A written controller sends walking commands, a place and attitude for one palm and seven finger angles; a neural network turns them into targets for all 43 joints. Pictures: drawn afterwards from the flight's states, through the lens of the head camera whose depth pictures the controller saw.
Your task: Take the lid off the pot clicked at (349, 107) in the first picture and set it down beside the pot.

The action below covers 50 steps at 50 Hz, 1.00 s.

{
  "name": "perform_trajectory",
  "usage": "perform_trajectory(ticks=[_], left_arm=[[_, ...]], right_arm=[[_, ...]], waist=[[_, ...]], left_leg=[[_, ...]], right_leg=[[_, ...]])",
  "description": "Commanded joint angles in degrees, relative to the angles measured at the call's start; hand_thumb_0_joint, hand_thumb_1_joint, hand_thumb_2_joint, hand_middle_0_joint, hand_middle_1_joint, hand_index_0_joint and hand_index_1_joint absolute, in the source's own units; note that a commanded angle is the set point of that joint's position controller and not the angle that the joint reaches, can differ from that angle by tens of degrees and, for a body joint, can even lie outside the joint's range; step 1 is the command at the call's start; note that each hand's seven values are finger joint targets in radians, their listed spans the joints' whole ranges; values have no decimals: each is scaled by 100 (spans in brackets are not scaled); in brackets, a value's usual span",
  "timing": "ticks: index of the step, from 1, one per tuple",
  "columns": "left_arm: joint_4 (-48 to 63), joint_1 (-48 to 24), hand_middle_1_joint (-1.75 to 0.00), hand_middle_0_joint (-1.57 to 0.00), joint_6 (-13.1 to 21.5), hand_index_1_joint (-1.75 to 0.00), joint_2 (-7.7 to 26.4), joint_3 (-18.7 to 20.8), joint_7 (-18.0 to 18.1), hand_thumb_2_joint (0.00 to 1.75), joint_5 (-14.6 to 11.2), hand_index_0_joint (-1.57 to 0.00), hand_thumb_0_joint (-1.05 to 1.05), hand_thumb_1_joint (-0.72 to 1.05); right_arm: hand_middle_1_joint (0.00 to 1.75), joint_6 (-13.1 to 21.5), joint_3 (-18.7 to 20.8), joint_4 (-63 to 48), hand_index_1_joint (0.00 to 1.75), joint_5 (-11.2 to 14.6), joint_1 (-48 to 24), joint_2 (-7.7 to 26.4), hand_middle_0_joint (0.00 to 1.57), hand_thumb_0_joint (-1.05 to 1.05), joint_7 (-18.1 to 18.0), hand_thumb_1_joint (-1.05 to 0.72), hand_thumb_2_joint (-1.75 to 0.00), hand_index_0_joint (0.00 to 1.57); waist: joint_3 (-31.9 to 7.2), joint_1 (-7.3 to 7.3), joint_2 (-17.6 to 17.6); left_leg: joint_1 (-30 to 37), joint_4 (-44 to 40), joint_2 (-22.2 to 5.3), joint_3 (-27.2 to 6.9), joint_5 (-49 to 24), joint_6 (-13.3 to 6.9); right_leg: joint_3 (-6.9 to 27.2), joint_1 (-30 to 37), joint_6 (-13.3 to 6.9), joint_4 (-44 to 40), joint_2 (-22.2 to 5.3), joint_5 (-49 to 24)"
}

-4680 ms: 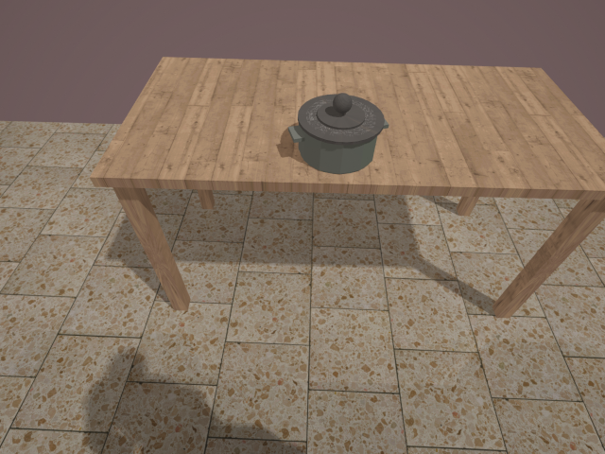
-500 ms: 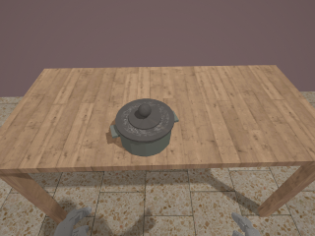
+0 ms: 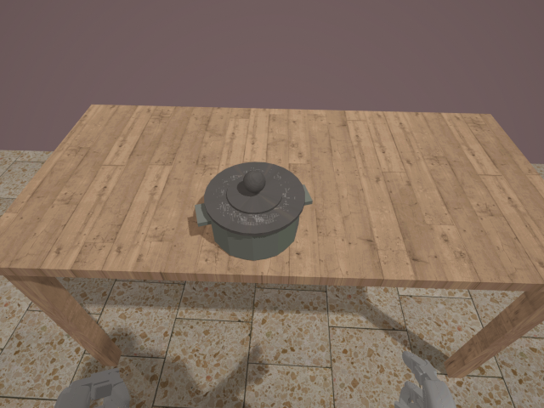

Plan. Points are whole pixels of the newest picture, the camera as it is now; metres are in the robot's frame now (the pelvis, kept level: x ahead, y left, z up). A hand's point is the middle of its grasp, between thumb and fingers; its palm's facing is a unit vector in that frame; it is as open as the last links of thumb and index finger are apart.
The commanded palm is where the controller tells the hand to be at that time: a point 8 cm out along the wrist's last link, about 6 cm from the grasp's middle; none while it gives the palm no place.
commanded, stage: raise the hand higher, near the body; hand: left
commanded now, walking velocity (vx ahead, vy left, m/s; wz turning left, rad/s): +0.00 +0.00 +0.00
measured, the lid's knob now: (254, 181) +0.51 +0.08 +0.04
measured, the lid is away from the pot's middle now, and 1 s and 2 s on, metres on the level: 0.00 0.00 0.00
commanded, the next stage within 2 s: reach forward and open the fingers in 0.76 s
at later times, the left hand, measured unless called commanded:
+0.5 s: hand (105, 362) +0.16 +0.24 +0.03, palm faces +0.26 -0.89 -0.37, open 3.1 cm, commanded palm +0.12 +0.27 +0.07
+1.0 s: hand (100, 313) +0.20 +0.24 +0.09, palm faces +0.09 -0.47 -0.88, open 3.0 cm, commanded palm +0.17 +0.26 +0.14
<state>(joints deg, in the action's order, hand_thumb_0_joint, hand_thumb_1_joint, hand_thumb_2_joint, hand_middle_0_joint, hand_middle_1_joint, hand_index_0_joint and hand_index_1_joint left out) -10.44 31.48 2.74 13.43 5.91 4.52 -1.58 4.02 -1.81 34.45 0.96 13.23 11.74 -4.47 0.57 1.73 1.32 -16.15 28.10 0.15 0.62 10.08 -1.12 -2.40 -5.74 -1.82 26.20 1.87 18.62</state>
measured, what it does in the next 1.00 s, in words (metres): stands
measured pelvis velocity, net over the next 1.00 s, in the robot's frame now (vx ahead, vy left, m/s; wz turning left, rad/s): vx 0.02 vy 0.00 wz -0.03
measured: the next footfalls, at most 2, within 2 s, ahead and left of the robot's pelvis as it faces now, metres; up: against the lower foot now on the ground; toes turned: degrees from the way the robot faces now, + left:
none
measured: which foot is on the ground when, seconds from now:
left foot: down 0.00-1.00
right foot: down 0.00-1.00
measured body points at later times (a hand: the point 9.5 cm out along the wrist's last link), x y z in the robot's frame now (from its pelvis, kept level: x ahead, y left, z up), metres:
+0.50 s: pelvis +0.03 +0.00 +0.00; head +0.01 -0.01 +0.45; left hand +0.15 +0.28 +0.05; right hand +0.23 -0.22 -0.07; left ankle +0.06 +0.11 -0.74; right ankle -0.05 -0.10 -0.74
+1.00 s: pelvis +0.02 +0.00 +0.00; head +0.02 -0.03 +0.45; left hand +0.19 +0.26 +0.14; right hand +0.21 -0.22 -0.09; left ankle +0.06 +0.11 -0.74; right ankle -0.05 -0.10 -0.74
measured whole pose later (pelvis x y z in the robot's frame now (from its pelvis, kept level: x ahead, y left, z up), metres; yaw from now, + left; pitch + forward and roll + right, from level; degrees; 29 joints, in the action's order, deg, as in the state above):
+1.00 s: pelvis +0.02 +0.00 +0.00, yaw -2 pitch +0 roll +0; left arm 25.4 32.9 -4.2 26.2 7.3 5.9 28.1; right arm -3.8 -1.4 31.0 0.4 9.4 14.1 -1.3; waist -1.6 3.7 4.3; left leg -17.0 28.6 -0.1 2.6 11.9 -1.1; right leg -0.5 -7.5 -2.0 27.2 1.8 20.1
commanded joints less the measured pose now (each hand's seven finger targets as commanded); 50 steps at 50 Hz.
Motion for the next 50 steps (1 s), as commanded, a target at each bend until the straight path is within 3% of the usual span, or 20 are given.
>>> perform_trajectory(ticks=[1,2,6,9,11,12,15,19,21,22,28,30,34,36,43,44,45,46,47,50], left_arm=[[1563,173,-150,-130,356,-150,935,542,81,90,8,-130,0,90],[1757,149,-150,-130,354,-150,834,412,84,90,8,-130,0,90],[1693,731,-150,-130,281,-150,902,619,106,90,14,-130,0,90],[2243,545,-150,-130,333,-150,896,554,92,90,5,-130,0,90],[2502,539,-150,-130,351,-150,1074,707,120,90,-9,-130,0,90],[2500,695,-150,-130,342,-150,919,616,111,90,-13,-130,0,90],[2592,792,-150,-130,320,-150,924,677,88,90,-28,-130,0,90],[3090,654,-150,-130,365,-150,1012,754,95,90,-43,-130,0,90],[3252,718,-150,-130,362,-150,1122,880,109,90,-48,-130,0,90],[3263,743,-150,-130,365,-150,1021,814,96,90,-48,-130,0,90],[3696,472,-150,-130,397,-150,1138,934,84,90,-79,-130,0,90],[3852,480,-150,-130,408,-150,1157,957,97,90,-77,-130,0,90],[3860,414,-150,-130,426,-150,1133,1004,87,90,-109,-130,0,90],[4123,278,-150,-130,476,-150,1329,1165,103,90,-113,-130,0,90],[4365,87,-150,-130,583,-150,1299,1227,123,90,-146,-130,0,90],[4761,-269,-149,-127,150,-149,2531,827,238,88,2302,-127,0,88],[5017,-237,-148,-125,-128,-148,2007,790,330,88,2345,-125,0,86],[4802,6,-146,-123,-400,-146,2202,755,371,88,2963,-123,0,84],[4549,242,-144,-121,-628,-144,2214,729,353,88,3377,-121,0,81],[4320,11,-134,-117,-1016,-134,2914,894,135,93,4319,-117,0,72]], right_arm=[[30,428,332,-942,30,6,-819,702,20,0,-42,-90,-90,20],[30,466,319,-963,30,11,-834,674,20,0,-41,-90,-90,20],[30,462,388,-838,30,17,-886,651,20,0,-37,-90,-90,20],[30,484,363,-891,30,13,-907,636,20,0,-34,-90,-90,20],[30,489,369,-885,30,25,-913,629,20,0,-46,-90,-90,20],[30,496,367,-898,30,9,-903,599,20,0,-49,-90,-90,20],[30,454,389,-913,30,16,-925,602,20,0,-44,-90,-90,20],[30,429,360,-971,30,3,-910,595,20,0,-32,-90,-90,20],[30,411,366,-974,30,-4,-891,587,20,0,-20,-90,-90,20],[30,405,361,-1007,30,-6,-923,577,20,0,-15,-90,-90,20],[30,319,335,-1071,30,-16,-947,586,20,0,1,-90,-90,20],[30,322,317,-1082,30,-30,-933,575,20,0,8,-90,-90,20],[30,279,316,-1088,30,-31,-976,580,20,0,18,-90,-90,20],[30,287,312,-1092,30,-24,-1000,592,20,0,22,-90,-90,20],[30,324,295,-1074,30,-22,-1024,571,20,0,37,-90,-90,20],[30,3,231,-1135,30,-118,-1041,959,20,0,137,-90,-90,20],[30,-171,281,-1360,30,-102,-1103,771,20,0,208,-90,-90,20],[30,-321,297,-1343,30,-35,-1205,780,20,0,267,-90,-90,20],[30,-499,296,-1378,30,-47,-1281,788,20,0,328,-90,-90,20],[30,-935,282,-1441,30,23,-1565,890,20,0,402,-90,-90,20]], waist=[[-402,97,96],[-368,62,250],[-224,107,-337],[-240,90,97],[-200,95,95],[-240,93,-42],[-251,109,-107],[-251,109,234],[-289,141,100],[-268,120,16],[-298,120,65],[-356,137,261],[-241,134,-60],[-279,161,112],[-306,160,116],[-365,141,484],[-572,197,692],[-398,271,636],[-565,295,379],[-922,350,172]], left_leg=[[1168,-325,-82,-56,-387,-110],[1192,-338,-77,-31,-386,-110],[1138,-316,-108,-45,-656,-136],[1263,-341,-83,-2,-673,-136],[1312,-365,-108,-23,-691,-128],[1326,-363,-98,-19,-769,-142],[1383,-363,-107,20,-901,-144],[1519,-401,-122,1,-995,-126],[1497,-407,-130,-30,-1095,-120],[1492,-408,-127,-10,-1104,-124],[1606,-407,-140,6,-1236,-125],[1682,-425,-147,-8,-1276,-118],[1613,-443,-157,-1,-1153,-121],[1647,-412,-148,-10,-1146,-111],[1689,-426,-166,3,-1105,-110],[1058,-156,-67,146,-1522,-186],[980,-120,-93,178,-1729,-168],[881,-67,-109,164,-1707,-127],[795,-27,-91,188,-1567,-130],[668,29,-26,137,-1134,-142]], right_leg=[[57,-1010,67,-686,-232,-828],[66,-1018,73,-694,-241,-828],[12,-971,100,-711,-234,-1156],[49,-966,110,-734,-260,-1150],[43,-953,98,-785,-253,-1127],[16,-912,109,-760,-245,-1236],[28,-882,136,-758,-257,-1428],[23,-850,115,-803,-243,-1437],[-4,-745,105,-788,-231,-1546],[-2,-757,118,-783,-235,-1583],[17,-714,136,-824,-251,-1768],[20,-700,129,-825,-249,-1727],[16,-705,144,-873,-242,-1679],[46,-683,126,-891,-227,-1671],[59,-674,136,-914,-254,-1646],[181,-1167,122,-459,-131,-1859],[-38,-1044,57,-293,-172,-1885],[114,-1076,-17,-291,-86,-1899],[118,-1085,-28,-209,-79,-1772],[303,-959,-6,-177,-100,-1556]])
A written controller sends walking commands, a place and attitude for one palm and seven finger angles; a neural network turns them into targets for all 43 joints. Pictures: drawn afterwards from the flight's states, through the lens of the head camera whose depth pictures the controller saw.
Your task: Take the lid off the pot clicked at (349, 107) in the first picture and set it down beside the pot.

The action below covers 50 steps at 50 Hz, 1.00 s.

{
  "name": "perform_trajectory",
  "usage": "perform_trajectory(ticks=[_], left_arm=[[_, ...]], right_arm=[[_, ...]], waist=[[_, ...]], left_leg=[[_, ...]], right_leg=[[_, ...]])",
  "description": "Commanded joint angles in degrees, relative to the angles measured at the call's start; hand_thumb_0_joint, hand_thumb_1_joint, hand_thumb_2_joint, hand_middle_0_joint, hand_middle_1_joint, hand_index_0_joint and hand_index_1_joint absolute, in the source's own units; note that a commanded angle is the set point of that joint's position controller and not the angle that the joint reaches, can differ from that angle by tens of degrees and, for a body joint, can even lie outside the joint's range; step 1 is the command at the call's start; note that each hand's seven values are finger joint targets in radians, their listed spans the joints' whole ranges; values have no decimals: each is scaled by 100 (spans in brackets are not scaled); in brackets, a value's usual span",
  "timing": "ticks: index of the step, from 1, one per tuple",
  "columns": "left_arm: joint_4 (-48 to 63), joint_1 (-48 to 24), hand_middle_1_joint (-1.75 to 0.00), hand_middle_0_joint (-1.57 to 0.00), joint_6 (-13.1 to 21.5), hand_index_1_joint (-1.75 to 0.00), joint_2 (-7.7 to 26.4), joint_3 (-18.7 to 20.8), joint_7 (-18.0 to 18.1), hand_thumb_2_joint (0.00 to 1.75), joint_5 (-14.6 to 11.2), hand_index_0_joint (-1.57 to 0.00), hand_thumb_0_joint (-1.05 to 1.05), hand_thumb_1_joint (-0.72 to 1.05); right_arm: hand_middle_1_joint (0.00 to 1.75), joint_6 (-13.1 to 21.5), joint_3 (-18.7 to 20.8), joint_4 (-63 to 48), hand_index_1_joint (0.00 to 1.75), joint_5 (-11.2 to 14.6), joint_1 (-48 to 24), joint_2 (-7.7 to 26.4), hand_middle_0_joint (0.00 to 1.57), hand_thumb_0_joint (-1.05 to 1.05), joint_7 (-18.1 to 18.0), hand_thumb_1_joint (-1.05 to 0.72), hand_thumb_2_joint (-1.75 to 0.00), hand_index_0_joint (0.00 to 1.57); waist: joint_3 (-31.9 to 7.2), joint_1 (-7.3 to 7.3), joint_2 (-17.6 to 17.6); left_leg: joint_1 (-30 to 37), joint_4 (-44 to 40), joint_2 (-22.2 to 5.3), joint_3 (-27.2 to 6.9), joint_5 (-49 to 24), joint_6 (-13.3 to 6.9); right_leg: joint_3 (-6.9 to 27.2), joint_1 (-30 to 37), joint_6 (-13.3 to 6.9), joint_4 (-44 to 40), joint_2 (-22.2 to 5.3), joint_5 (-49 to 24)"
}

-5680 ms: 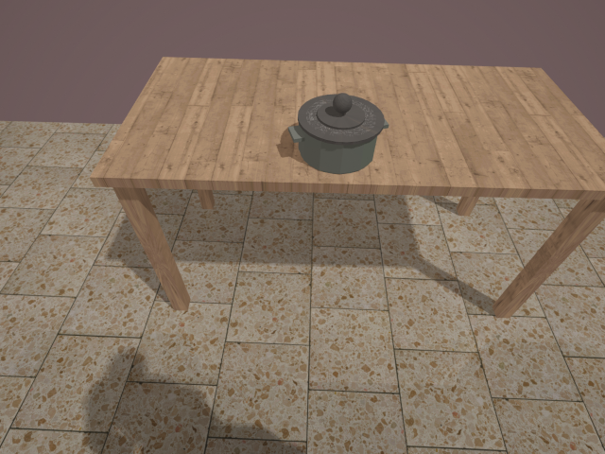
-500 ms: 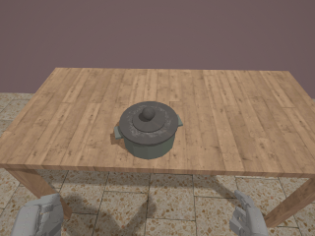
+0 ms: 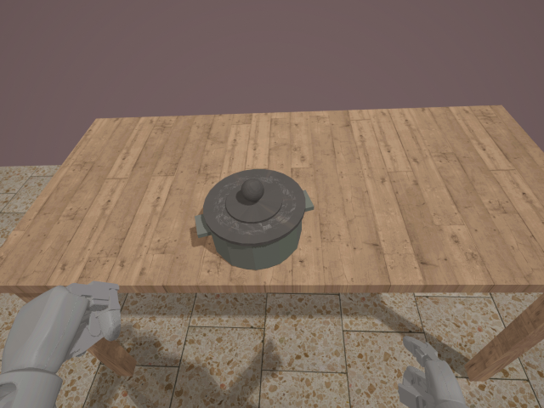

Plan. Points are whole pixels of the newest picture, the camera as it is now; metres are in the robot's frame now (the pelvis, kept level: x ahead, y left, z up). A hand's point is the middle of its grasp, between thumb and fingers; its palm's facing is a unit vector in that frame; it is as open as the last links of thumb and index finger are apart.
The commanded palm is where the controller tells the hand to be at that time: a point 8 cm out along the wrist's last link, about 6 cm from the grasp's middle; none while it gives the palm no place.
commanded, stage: reach forward and open the fingers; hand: left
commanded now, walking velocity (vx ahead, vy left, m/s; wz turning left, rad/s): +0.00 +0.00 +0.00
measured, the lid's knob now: (252, 190) +0.49 +0.10 +0.04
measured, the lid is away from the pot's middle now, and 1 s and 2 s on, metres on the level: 0.00 0.00 0.00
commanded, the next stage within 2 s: move the open hand above the knob in 0.96 s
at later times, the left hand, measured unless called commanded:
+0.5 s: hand (83, 310) +0.20 +0.27 +0.10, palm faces -0.18 -0.09 -0.98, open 5.8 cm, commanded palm +0.19 +0.26 +0.16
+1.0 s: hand (82, 271) +0.24 +0.28 +0.12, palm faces -0.13 -0.06 -0.99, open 10.1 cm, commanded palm +0.22 +0.28 +0.18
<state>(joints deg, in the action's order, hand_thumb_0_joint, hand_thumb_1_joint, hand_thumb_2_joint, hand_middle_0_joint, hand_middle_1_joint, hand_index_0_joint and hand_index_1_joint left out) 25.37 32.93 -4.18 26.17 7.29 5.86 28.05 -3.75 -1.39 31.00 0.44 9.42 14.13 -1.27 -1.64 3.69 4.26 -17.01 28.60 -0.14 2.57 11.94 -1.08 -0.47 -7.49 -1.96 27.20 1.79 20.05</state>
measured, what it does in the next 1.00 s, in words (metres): stands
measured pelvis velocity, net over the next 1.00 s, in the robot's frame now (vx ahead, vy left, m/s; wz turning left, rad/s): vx -0.04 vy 0.03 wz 0.04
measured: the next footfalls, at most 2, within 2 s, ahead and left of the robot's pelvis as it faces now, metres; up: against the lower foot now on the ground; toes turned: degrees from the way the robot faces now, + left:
none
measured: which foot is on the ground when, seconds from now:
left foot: down 0.00-1.00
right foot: down 0.00-1.00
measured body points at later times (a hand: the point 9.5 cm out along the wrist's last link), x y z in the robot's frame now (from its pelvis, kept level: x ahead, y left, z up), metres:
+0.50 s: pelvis -0.03 +0.01 +0.00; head -0.03 -0.04 +0.45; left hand +0.20 +0.27 +0.15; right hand +0.20 -0.20 -0.09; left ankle +0.03 +0.11 -0.74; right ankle -0.06 -0.10 -0.74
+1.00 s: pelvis -0.04 +0.03 +0.00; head -0.04 -0.01 +0.45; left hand +0.24 +0.28 +0.17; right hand +0.18 -0.18 -0.09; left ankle +0.03 +0.11 -0.74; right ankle -0.06 -0.10 -0.74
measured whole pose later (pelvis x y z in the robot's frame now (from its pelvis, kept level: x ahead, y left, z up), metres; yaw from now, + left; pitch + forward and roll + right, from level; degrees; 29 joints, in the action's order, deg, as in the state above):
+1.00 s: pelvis -0.04 +0.03 +0.00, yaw +3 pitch -2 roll -1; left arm 3.4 -5.7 -5.5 35.2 -2.5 -14.4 46.0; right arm -6.9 -1.4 33.1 3.1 5.7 15.5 1.4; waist 1.6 2.8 6.9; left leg -16.4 24.9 2.2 1.0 6.3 -3.4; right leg -2.4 -7.0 0.1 25.6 -0.2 16.3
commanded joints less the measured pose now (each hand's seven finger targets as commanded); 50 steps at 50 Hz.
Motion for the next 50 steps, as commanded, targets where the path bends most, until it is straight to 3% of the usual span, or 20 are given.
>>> perform_trajectory(ticks=[1,3,7,8,9,11,12,13,14,16,17,21,22,23,26,27,33,36,42,50], left_arm=[[791,-407,-128,-117,-402,-128,1834,824,-115,95,1486,-117,0,68],[652,-1022,-115,-118,-405,-115,1913,562,-371,98,1734,-118,0,62],[268,-1523,-100,-113,-312,-100,1797,103,-1094,105,1532,-113,0,49],[159,-1776,-97,-112,-243,-97,2146,341,-1246,107,1540,-112,0,46],[57,-1794,-93,-111,-191,-93,2121,286,-1370,108,1459,-111,0,43],[149,-2351,-86,-108,-2,-86,2748,821,-1479,111,1591,-108,0,37],[57,-2368,-83,-107,89,-83,2400,536,-1516,112,1549,-107,0,34],[-24,-2533,-79,-106,176,-79,2518,682,-1530,112,1564,-106,0,31],[-189,-2425,-76,-105,209,-76,2215,454,-1544,113,1481,-105,0,29],[-305,-2695,-68,-102,230,-68,2290,547,-1555,115,1594,-102,0,23],[-359,-2705,-65,-101,239,-65,2078,318,-1557,116,1537,-101,0,20],[-314,-3484,-51,-96,208,-51,2464,513,-1513,121,1712,-96,0,8],[-355,-3574,-47,-95,219,-47,2155,181,-1527,122,1665,-95,0,5],[-397,-3622,-44,-94,233,-44,2412,431,-1497,123,1686,-94,0,2],[-554,-3705,-33,-90,152,-33,2488,518,-1525,127,1738,-90,0,-7],[-758,-3799,-29,-89,117,-29,2154,170,-1561,128,1695,-89,0,-10],[-845,-4461,-8,-82,62,-8,2308,161,-1616,137,1746,-82,0,-28],[-761,-4681,-8,-82,65,-8,2475,316,-1618,138,1805,-82,0,-28],[-1124,-5090,-8,-83,-47,-8,2173,-53,-1737,140,1787,-83,0,-29],[-1283,-5727,-8,-83,-110,-8,2437,37,-1802,142,1866,-83,0,-30]], right_arm=[[30,-194,223,-1157,30,162,-1412,641,20,0,79,-90,-90,20],[30,-199,230,-1076,30,185,-1375,625,20,0,79,-90,-90,20],[30,-89,274,-1034,30,295,-1377,614,20,0,56,-90,-90,20],[30,-92,260,-932,30,281,-1353,677,20,0,46,-90,-90,20],[30,-84,281,-969,30,278,-1333,667,20,0,3,-90,-90,20],[30,4,227,-944,30,266,-1513,699,20,0,-11,-90,-90,20],[30,6,223,-941,30,243,-1307,615,20,0,-10,-90,-90,20],[30,-16,228,-862,30,244,-1270,641,20,0,8,-90,-90,20],[30,-37,258,-883,30,244,-1253,620,20,0,23,-90,-90,20],[30,-11,243,-871,30,258,-1405,624,20,0,94,-90,-90,20],[30,-32,256,-887,30,259,-1259,613,20,0,124,-90,-90,20],[30,-26,227,-869,30,264,-1484,645,20,0,173,-90,-90,20],[30,-10,224,-883,30,255,-1412,610,20,0,171,-90,-90,20],[30,-7,254,-806,30,259,-1347,649,20,0,184,-90,-90,20],[30,-8,232,-840,30,260,-1475,663,20,0,231,-90,-90,20],[30,-34,221,-815,30,255,-1393,642,20,0,230,-90,-90,20],[30,-24,240,-750,30,287,-1371,695,20,0,261,-90,-90,20],[30,31,247,-841,30,283,-1443,684,20,0,266,-90,-90,20],[30,-4,226,-783,30,286,-1354,697,20,0,277,-90,-90,20],[30,-16,230,-723,30,292,-1290,735,20,0,253,-90,-90,20]], waist=[[-662,129,-63],[-930,49,-20],[-748,-128,-396],[-726,-104,-444],[-531,-124,-510],[-618,-52,-243],[-665,-94,-240],[-667,-71,-298],[-533,-90,-135],[-401,-47,46],[-499,-83,-47],[-607,-30,130],[-701,-68,153],[-827,-20,111],[-739,22,121],[-679,-54,-45],[-751,-72,3],[-843,-15,159],[-887,-71,13],[-1041,-77,180]], left_leg=[[733,-11,13,-92,-1181,-152],[886,-10,41,-179,-1075,-201],[921,-22,132,-252,-1051,-295],[938,-69,146,-288,-1074,-290],[886,-113,157,-278,-961,-313],[1059,-69,185,-282,-1120,-314],[1094,-90,194,-268,-1208,-326],[1164,-139,178,-303,-1270,-293],[1172,-198,174,-294,-1167,-294],[1235,-269,170,-308,-1117,-272],[1231,-318,159,-301,-1059,-267],[1310,-434,153,-354,-882,-246],[1352,-467,153,-331,-849,-255],[1416,-496,127,-380,-908,-235],[1342,-521,141,-385,-922,-234],[1295,-551,147,-353,-865,-233],[1349,-683,100,-448,-628,-198],[1385,-661,110,-493,-621,-221],[1381,-701,111,-496,-556,-205],[1473,-713,91,-593,-561,-182]], right_leg=[[211,-740,-7,-320,-86,-1782],[123,-750,78,-341,-147,-1570],[88,-744,177,-434,-181,-1901],[73,-824,204,-520,-181,-1908],[57,-801,221,-573,-185,-1836],[168,-745,159,-623,-164,-2067],[21,-651,177,-564,-182,-2065],[10,-722,177,-647,-174,-2008],[-37,-755,169,-701,-152,-1826],[-8,-892,103,-788,-92,-1657],[-107,-736,118,-735,-103,-1521],[0,-706,64,-811,-67,-1236],[-91,-628,82,-780,-93,-1152],[-79,-583,74,-788,-93,-1151],[-44,-551,31,-785,-56,-1243],[-141,-558,63,-775,-68,-1171],[-166,-614,51,-780,-55,-839],[-123,-580,-4,-710,-25,-864],[-210,-638,15,-686,-29,-772],[-206,-689,-3,-642,-40,-736]])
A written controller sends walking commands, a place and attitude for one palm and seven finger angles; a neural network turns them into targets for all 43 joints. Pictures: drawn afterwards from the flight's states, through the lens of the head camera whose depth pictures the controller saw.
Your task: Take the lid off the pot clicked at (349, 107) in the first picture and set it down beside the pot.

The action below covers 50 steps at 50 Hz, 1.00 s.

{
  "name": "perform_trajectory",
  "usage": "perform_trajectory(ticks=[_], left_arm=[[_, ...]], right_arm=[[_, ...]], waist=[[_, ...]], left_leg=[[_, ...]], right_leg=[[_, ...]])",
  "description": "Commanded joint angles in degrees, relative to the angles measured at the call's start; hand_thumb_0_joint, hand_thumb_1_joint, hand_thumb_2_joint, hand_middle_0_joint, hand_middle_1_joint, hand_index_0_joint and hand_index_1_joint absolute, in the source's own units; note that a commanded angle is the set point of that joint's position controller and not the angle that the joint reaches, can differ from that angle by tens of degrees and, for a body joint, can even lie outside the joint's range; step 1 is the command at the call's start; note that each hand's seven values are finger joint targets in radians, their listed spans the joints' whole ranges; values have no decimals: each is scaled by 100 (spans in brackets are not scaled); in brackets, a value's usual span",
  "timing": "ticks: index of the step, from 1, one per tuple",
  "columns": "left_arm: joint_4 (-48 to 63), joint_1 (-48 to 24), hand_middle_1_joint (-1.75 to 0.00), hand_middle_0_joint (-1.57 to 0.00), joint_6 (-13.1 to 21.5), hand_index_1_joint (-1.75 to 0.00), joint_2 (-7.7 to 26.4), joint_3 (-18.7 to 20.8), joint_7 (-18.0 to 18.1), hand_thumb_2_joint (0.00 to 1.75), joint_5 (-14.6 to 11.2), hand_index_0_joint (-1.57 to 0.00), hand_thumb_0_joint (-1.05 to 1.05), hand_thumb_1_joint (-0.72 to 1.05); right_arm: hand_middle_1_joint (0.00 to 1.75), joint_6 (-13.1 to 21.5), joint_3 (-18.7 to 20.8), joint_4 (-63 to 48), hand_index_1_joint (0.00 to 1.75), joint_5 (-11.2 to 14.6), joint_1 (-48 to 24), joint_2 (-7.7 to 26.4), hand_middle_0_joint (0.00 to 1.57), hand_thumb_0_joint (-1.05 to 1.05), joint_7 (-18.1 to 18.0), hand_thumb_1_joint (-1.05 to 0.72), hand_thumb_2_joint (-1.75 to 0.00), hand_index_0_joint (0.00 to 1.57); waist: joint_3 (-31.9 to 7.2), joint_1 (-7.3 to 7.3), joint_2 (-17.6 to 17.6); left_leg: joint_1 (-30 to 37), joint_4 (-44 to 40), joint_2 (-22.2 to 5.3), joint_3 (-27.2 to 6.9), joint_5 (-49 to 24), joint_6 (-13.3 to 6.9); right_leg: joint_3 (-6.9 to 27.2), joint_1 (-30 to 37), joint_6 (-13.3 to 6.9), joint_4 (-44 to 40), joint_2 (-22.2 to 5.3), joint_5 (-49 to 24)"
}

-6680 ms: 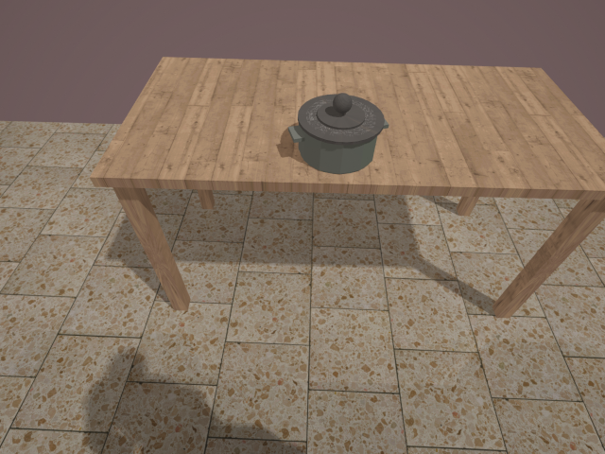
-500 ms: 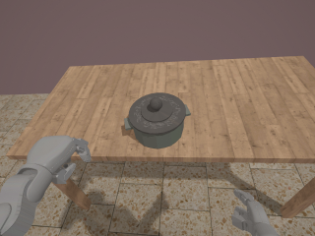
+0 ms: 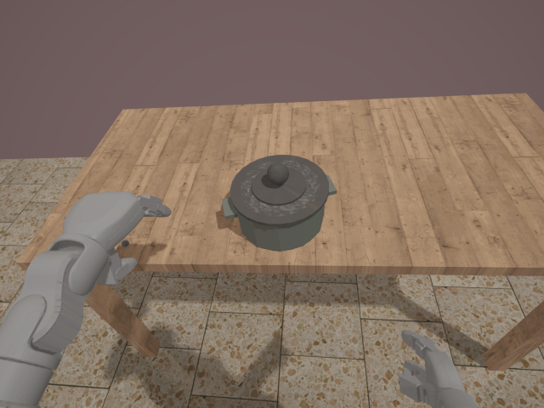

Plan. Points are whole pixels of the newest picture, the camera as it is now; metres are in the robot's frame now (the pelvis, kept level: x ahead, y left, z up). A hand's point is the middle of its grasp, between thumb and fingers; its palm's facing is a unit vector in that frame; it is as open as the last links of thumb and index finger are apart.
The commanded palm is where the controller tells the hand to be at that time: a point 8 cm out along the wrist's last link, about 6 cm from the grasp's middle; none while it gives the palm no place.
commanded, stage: move the open hand above the knob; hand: left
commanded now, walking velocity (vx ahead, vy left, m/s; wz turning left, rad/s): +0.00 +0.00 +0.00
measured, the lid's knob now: (277, 173) +0.53 +0.05 +0.04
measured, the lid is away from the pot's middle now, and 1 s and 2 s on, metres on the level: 0.00 0.00 0.00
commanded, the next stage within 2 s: none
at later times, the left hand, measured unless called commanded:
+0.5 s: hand (174, 209) +0.36 +0.19 +0.12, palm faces -0.19 -0.06 -0.98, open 10.2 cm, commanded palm +0.35 +0.19 +0.18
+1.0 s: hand (221, 181) +0.43 +0.13 +0.12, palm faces -0.22 -0.07 -0.97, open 10.2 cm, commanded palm +0.41 +0.13 +0.18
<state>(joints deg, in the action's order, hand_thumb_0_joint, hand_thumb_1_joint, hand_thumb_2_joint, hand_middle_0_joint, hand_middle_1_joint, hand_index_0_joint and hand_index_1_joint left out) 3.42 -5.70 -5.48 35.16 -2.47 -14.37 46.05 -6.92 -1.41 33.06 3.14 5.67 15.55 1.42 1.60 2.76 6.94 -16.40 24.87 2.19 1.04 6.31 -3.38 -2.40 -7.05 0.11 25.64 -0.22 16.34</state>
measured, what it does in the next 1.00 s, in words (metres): stands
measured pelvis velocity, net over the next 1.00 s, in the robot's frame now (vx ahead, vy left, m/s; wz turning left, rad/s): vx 0.03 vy -0.03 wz -0.01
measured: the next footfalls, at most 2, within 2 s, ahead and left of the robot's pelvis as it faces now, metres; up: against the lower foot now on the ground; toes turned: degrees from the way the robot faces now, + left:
none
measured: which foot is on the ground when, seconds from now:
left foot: down 0.00-1.00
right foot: down 0.00-1.00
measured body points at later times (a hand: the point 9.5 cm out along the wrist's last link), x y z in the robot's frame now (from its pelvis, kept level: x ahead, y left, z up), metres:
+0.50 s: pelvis +0.01 -0.01 +0.00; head +0.01 -0.05 +0.45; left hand +0.37 +0.19 +0.17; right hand +0.20 -0.22 -0.11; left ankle +0.08 +0.08 -0.74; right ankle -0.03 -0.12 -0.74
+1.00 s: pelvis +0.03 -0.03 +0.00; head +0.04 -0.07 +0.44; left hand +0.43 +0.13 +0.17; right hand +0.20 -0.27 -0.12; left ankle +0.08 +0.08 -0.74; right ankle -0.03 -0.12 -0.74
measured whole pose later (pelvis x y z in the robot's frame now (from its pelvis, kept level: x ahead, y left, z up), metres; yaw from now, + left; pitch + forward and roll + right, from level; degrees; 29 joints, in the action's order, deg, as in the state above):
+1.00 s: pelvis +0.03 -0.03 +0.00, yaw +0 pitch +2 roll +1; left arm -19.5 -34.0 -16.5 26.2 -15.8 -16.8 48.0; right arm -9.1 -1.2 34.6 4.7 6.8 16.6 2.3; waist -0.7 -0.8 5.6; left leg -19.8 28.0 1.8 1.1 10.1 -1.6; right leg -2.2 -11.1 -1.7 30.1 0.2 20.8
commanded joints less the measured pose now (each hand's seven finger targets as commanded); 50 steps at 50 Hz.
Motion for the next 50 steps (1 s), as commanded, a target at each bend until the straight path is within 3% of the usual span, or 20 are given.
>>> perform_trajectory(ticks=[1,2,4,7,11,12,16,17,19,21,22,26,27,31,34,36,40,45,46,50], left_arm=[[796,-1880,-8,-83,-31,-8,1517,1055,205,143,79,-83,0,-30],[629,-1939,-8,-83,-67,-8,1282,792,151,143,58,-83,0,-30],[345,-2089,-8,-83,-210,-8,1237,655,64,143,-28,-83,0,-30],[718,-2527,-8,-83,-263,-8,1010,314,-74,143,-18,-83,0,-30],[618,-3213,-8,-83,-343,-8,1348,478,-68,143,181,-83,0,-30],[395,-3384,-8,-83,-382,-8,1058,173,-96,143,203,-83,0,-30],[190,-3483,-8,-83,-475,-8,1136,298,-65,143,260,-83,0,-30],[58,-3565,-8,-83,-511,-8,842,-8,-96,143,248,-83,0,-30],[-160,-3659,-8,-83,-579,-8,767,-83,-80,143,238,-83,0,-30],[-164,-3889,-8,-83,-599,-8,1003,124,-46,143,327,-83,0,-30],[-235,-3991,-8,-83,-629,-8,626,-253,-79,143,320,-83,0,-30],[-458,-4184,-8,-83,-697,-8,970,82,-9,143,345,-83,0,-30],[-528,-4279,-8,-83,-725,-8,638,-251,-37,143,329,-83,0,-30],[-551,-4438,-8,-83,-788,-8,689,-164,-13,143,320,-83,0,-30],[-857,-4602,-8,-83,-895,-8,425,-449,-26,143,303,-83,0,-30],[-679,-4850,-8,-83,-887,-8,679,-229,0,143,329,-83,0,-30],[-1086,-5081,-8,-83,-951,-8,622,-333,25,143,345,-83,0,-30],[-1459,-5081,-8,-83,-1045,-8,257,-600,0,143,295,-83,0,-30],[-1345,-5188,-8,-83,-1030,-8,396,-461,-10,143,308,-83,0,-30],[-1122,-5486,-8,-83,-1077,-8,90,-760,5,143,335,-83,0,-30]], right_arm=[[30,317,234,-989,30,42,-931,579,20,0,3,-90,-90,20],[30,279,208,-941,30,36,-897,579,20,0,-6,-90,-90,20],[30,251,242,-931,30,48,-905,642,20,0,-18,-90,-90,20],[30,337,223,-1049,30,67,-935,573,20,0,-13,-90,-90,20],[30,350,212,-959,30,66,-886,595,20,0,-23,-90,-90,20],[30,329,187,-884,30,56,-844,579,20,0,-25,-90,-90,20],[30,324,220,-907,30,69,-830,598,20,0,18,-90,-90,20],[30,305,188,-876,30,59,-829,569,20,0,29,-90,-90,20],[30,271,206,-843,30,69,-799,602,20,0,51,-90,-90,20],[30,274,213,-871,30,87,-795,623,20,0,58,-90,-90,20],[30,253,182,-861,30,81,-807,570,20,0,53,-90,-90,20],[30,254,201,-860,30,88,-754,620,20,0,61,-90,-90,20],[30,228,177,-833,30,93,-737,591,20,0,62,-90,-90,20],[30,219,224,-850,30,117,-721,606,20,0,87,-90,-90,20],[30,159,211,-779,30,134,-690,600,20,0,83,-90,-90,20],[30,170,225,-816,30,135,-694,616,20,0,77,-90,-90,20],[30,127,197,-734,30,164,-665,623,20,0,45,-90,-90,20],[30,76,196,-701,30,190,-612,596,20,0,83,-90,-90,20],[30,62,227,-716,30,176,-593,625,20,0,95,-90,-90,20],[30,29,228,-741,30,198,-667,563,20,0,131,-90,-90,20]], waist=[[-1199,-10,-135],[-1227,-34,-229],[-1118,-73,-293],[-1386,-103,-297],[-1453,-141,-172],[-1449,-166,-209],[-1620,-82,-256],[-1645,-116,-304],[-1574,-143,-314],[-1614,-124,-350],[-1702,-161,-398],[-1790,-124,-503],[-1797,-173,-519],[-1899,-173,-620],[-1790,-247,-607],[-1977,-226,-724],[-2023,-242,-671],[-2043,-323,-771],[-2052,-322,-818],[-2399,-348,-673]], left_leg=[[1314,-332,-147,-464,136,47],[1299,-360,-127,-419,176,48],[1235,-387,-106,-449,361,48],[1386,-313,-68,-448,247,19],[1446,-257,-72,-540,225,36],[1456,-286,-54,-544,209,46],[1423,-227,-53,-508,119,37],[1434,-213,-17,-469,20,36],[1413,-199,-22,-476,1,49],[1330,-174,-44,-456,53,43],[1387,-161,-1,-428,-32,33],[1313,-73,-13,-388,-177,17],[1325,-64,23,-359,-267,10],[1341,37,11,-317,-448,-10],[1318,78,45,-268,-483,-20],[1300,128,42,-256,-529,-46],[1254,180,81,-187,-682,-53],[1226,321,109,-146,-941,-75],[1187,345,82,-135,-959,-90],[1436,458,110,-138,-1376,-99]], right_leg=[[7,-792,-236,-455,211,-324],[-45,-793,-216,-478,199,-265],[-32,-877,-195,-502,186,-172],[-33,-792,-205,-432,182,-295],[-6,-842,-240,-370,216,-331],[-67,-879,-239,-354,221,-324],[-13,-814,-266,-298,204,-392],[-40,-794,-253,-296,200,-465],[-56,-874,-244,-292,205,-486],[-12,-839,-265,-246,194,-472],[-37,-839,-246,-234,201,-535],[19,-764,-249,-179,180,-734],[-11,-771,-232,-161,182,-836],[38,-744,-225,-106,154,-1100],[20,-850,-192,-95,163,-1217],[78,-716,-198,-71,139,-1335],[109,-677,-166,-2,102,-1637],[102,-694,-149,72,101,-2081],[123,-665,-163,46,82,-2172],[126,-628,-150,188,83,-2590]])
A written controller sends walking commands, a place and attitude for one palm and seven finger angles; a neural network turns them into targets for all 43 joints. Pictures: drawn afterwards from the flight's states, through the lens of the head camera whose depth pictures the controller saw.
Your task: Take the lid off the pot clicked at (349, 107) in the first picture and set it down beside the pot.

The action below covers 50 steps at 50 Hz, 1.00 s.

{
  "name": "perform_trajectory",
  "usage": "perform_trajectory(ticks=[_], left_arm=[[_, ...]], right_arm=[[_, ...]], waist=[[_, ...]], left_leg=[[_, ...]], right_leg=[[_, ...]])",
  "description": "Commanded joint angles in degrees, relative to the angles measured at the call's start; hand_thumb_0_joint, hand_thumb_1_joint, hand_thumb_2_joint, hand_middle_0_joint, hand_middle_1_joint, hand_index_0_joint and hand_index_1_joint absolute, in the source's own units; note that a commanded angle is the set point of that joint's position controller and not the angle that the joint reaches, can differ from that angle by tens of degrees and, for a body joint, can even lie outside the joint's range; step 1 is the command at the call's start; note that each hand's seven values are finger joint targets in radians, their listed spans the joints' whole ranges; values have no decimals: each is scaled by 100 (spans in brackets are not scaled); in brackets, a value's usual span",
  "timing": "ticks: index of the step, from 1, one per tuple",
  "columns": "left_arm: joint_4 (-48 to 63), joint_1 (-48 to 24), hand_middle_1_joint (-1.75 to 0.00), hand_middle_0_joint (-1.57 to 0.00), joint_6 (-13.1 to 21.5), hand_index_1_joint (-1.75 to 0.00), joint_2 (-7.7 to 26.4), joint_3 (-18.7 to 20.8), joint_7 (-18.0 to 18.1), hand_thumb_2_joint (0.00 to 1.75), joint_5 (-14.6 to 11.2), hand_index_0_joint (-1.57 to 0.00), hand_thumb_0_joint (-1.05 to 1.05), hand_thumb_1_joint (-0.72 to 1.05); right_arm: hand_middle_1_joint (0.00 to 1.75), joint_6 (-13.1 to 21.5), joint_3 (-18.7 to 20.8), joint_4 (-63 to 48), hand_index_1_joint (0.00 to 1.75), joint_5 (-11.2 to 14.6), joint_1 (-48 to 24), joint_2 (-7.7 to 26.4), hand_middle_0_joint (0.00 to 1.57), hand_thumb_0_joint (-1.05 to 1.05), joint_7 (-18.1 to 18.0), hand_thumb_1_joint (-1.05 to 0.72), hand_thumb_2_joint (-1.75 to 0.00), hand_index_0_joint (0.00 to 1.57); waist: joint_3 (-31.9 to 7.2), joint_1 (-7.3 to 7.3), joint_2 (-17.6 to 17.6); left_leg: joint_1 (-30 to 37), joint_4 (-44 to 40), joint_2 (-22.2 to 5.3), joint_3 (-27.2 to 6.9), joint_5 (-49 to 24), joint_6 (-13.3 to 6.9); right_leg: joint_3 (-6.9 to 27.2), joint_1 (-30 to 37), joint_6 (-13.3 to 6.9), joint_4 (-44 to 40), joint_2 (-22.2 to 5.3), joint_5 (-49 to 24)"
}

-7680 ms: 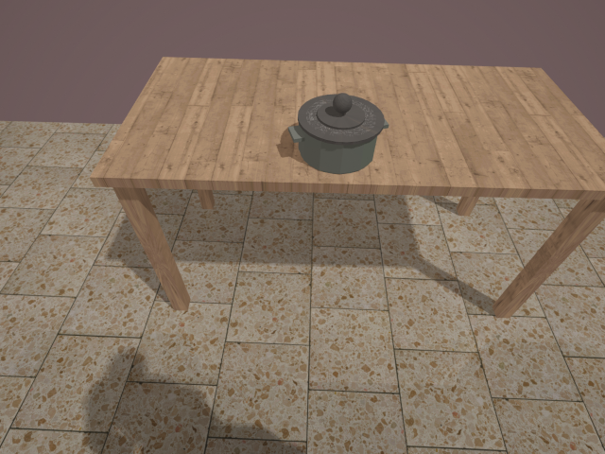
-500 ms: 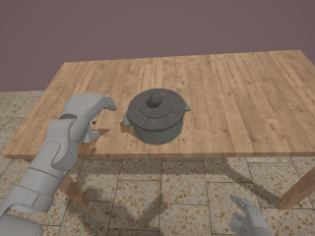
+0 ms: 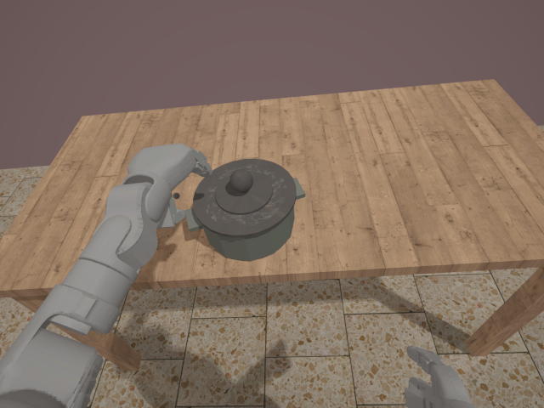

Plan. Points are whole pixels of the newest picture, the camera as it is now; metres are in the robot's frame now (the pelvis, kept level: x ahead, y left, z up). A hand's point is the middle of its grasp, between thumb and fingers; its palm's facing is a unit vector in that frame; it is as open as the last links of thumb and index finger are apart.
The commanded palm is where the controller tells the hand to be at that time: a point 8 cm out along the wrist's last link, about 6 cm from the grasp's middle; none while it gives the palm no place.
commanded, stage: move the open hand above the knob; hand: left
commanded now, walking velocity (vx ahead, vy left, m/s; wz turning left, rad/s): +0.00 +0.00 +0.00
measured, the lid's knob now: (241, 180) +0.50 +0.08 +0.04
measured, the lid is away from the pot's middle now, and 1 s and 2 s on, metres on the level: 0.00 0.00 0.00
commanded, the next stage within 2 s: lower the open fingers around the knob in 1.80 s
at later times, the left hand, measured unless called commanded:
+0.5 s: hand (213, 170) +0.45 +0.11 +0.12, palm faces -0.27 -0.06 -0.96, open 10.2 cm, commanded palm +0.45 +0.11 +0.19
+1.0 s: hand (229, 155) +0.49 +0.09 +0.12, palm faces -0.28 -0.09 -0.96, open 10.2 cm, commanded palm +0.47 +0.10 +0.19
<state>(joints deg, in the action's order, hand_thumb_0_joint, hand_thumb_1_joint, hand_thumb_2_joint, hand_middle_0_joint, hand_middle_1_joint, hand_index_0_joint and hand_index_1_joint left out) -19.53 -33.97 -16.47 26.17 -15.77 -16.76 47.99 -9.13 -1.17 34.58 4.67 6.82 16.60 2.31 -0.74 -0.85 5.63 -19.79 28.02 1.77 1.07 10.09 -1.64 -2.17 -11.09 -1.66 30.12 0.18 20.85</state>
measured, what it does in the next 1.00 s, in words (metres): stands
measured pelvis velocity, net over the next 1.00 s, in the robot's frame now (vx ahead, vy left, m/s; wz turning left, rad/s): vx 0.01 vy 0.01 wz -0.03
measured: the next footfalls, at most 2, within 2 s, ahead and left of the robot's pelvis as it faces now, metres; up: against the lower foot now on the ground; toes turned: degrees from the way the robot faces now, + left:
none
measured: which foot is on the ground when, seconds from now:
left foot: down 0.00-1.00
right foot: down 0.00-1.00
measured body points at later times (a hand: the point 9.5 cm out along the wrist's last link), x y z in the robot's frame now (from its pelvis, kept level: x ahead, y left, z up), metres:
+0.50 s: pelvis +0.01 +0.00 +0.00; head +0.03 -0.04 +0.45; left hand +0.46 +0.11 +0.17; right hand +0.15 -0.24 -0.13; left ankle +0.05 +0.11 -0.73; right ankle -0.06 -0.10 -0.73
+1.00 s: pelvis +0.01 +0.01 +0.00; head +0.04 -0.03 +0.45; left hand +0.49 +0.09 +0.17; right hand +0.08 -0.25 -0.14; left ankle +0.05 +0.11 -0.73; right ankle -0.06 -0.10 -0.73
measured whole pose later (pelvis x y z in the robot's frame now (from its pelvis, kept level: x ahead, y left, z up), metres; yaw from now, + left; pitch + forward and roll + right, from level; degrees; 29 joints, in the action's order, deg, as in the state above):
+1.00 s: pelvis +0.01 +0.01 +0.00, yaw -2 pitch +7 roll +1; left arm -54.2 -58.7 -20.5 15.5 -17.0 -10.9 49.8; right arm -8.0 0.4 40.7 3.8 14.6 15.6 1.4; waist -4.0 -5.8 4.7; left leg -23.9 27.4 1.6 3.2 10.7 -2.6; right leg 0.1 -15.6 -0.8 28.9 0.1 20.2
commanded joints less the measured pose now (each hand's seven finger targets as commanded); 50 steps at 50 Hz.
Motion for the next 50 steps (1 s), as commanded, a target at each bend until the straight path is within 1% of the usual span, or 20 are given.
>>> perform_trajectory(ticks=[1,2,5,6,10,14,17,19,26,27,28,31,33,34,37,39,41,46,47,50], left_arm=[[1174,-2678,-8,-83,25,-8,1071,693,238,143,113,-83,0,-30],[868,-2609,-8,-83,-5,-8,1201,785,261,143,120,-83,0,-30],[502,-2806,-8,-83,-97,-8,976,596,318,143,155,-83,0,-30],[464,-2913,-8,-83,-95,-8,1194,819,334,143,159,-83,0,-30],[377,-3571,-8,-83,-183,-8,711,308,333,143,186,-83,0,-30],[-252,-3639,-8,-83,-240,-8,617,302,328,143,177,-83,0,-30],[-723,-4002,-8,-83,-223,-8,773,421,354,143,187,-83,0,-30],[-816,-4418,-8,-83,-231,-8,412,92,371,143,215,-83,0,-30],[-1315,-5194,-8,-83,-133,-8,137,65,521,143,193,-83,0,-30],[-1442,-5185,-8,-83,-142,-8,357,239,566,143,206,-83,0,-30],[-1594,-5140,-8,-83,-170,-8,290,212,605,143,246,-83,0,-30],[-2241,-5259,-8,-83,-331,-8,-217,-84,681,143,253,-83,0,-30],[-2377,-5623,-8,-83,-411,-8,-194,-83,766,143,219,-83,0,-30],[-2421,-5688,-8,-83,-427,-8,57,120,805,143,260,-83,0,-30],[-2193,-5880,-8,-83,-339,-8,239,259,851,143,306,-83,0,-30],[-2623,-5563,-8,-83,-419,-8,239,272,884,143,426,-83,0,-30],[-3030,-5257,-8,-83,-505,-8,10,247,876,143,335,-83,0,-30],[-2183,-5597,-8,-83,-311,-8,174,292,807,143,305,-83,0,-30],[-2319,-5454,-8,-83,-307,-8,289,337,796,143,362,-83,0,-30],[-2676,-5304,-8,-83,-429,-8,-236,-65,786,143,333,-83,0,-30]], right_arm=[[30,250,214,-908,30,23,-744,466,20,0,53,-90,-90,20],[30,221,204,-836,30,31,-711,501,20,0,44,-90,-90,20],[30,185,169,-769,30,64,-704,476,20,0,43,-90,-90,20],[30,176,183,-764,30,44,-704,504,20,0,34,-90,-90,20],[30,135,186,-722,30,66,-749,438,20,0,16,-90,-90,20],[30,98,201,-610,30,61,-588,452,20,0,17,-90,-90,20],[30,57,183,-507,30,44,-500,505,20,0,-45,-90,-90,20],[30,57,187,-484,30,49,-470,450,20,0,-51,-90,-90,20],[30,145,273,-300,30,-23,-90,450,20,0,-77,-90,-90,20],[30,152,276,-260,30,-35,-53,498,20,0,-65,-90,-90,20],[30,159,280,-234,30,-42,-26,492,20,0,-66,-90,-90,20],[30,127,301,-93,30,-21,114,496,20,0,-41,-90,-90,20],[30,183,309,-22,30,-33,198,539,20,0,-64,-90,-90,20],[30,200,316,19,30,-47,237,571,20,0,-77,-90,-90,20],[30,290,318,-59,30,-88,285,563,20,0,-107,-90,-90,20],[30,278,320,7,30,-86,357,560,20,0,-92,-90,-90,20],[30,281,336,-1,30,-79,421,566,20,0,-95,-90,-90,20],[30,392,383,-166,30,-96,371,537,20,0,-109,-90,-90,20],[30,373,381,-142,30,-85,355,561,20,0,-107,-90,-90,20],[30,321,384,-45,30,-46,417,555,20,0,-90,-90,-90,20]], waist=[[-2147,10,-725],[-2056,17,-695],[-1958,5,-742],[-1965,21,-880],[-2208,-85,-684],[-2156,-135,-796],[-2099,-162,-1013],[-2104,-235,-835],[-2487,-351,-776],[-2556,-316,-790],[-2643,-302,-789],[-2202,-419,-939],[-2331,-465,-844],[-2435,-436,-871],[-2887,-387,-792],[-2729,-361,-849],[-2398,-382,-1153],[-2932,-353,-828],[-2768,-356,-860],[-2290,-458,-900]], left_leg=[[1660,170,149,-131,-1725,-293],[1579,145,154,-96,-1645,-287],[1465,132,170,-81,-1541,-265],[1364,144,157,-61,-1476,-282],[1564,186,187,-56,-1578,-296],[1546,220,183,-64,-1600,-305],[1295,150,180,8,-1349,-312],[1385,131,187,-29,-1299,-309],[1691,178,131,-130,-1596,-337],[1686,166,124,-131,-1623,-333],[1704,163,127,-113,-1690,-325],[1438,101,82,-125,-1533,-302],[1487,72,102,-114,-1347,-309],[1543,71,83,-130,-1404,-309],[1650,114,89,-137,-1689,-337],[1561,91,63,-133,-1739,-320],[1302,52,59,-96,-1640,-331],[1731,172,82,-96,-2054,-386],[1690,169,73,-103,-1992,-381],[1611,78,50,-89,-1701,-349]], right_leg=[[116,-147,24,-294,31,-3158],[126,-128,40,-290,46,-3152],[98,-232,48,-263,34,-3090],[141,-140,41,-304,10,-3143],[135,-241,54,-233,9,-3235],[102,-345,53,-248,37,-3236],[155,-216,82,-317,1,-3222],[105,-391,67,-310,16,-3049],[73,-546,18,-311,63,-3043],[88,-455,28,-295,68,-3132],[84,-433,28,-257,74,-3182],[-5,-769,8,-317,101,-2868],[34,-773,31,-334,119,-2728],[48,-727,22,-327,117,-2780],[109,-462,27,-283,94,-3170],[54,-536,20,-260,114,-3126],[35,-592,28,-343,124,-3040],[109,-399,41,-323,87,-3500],[104,-458,45,-331,105,-3453],[5,-873,46,-379,162,-2928]])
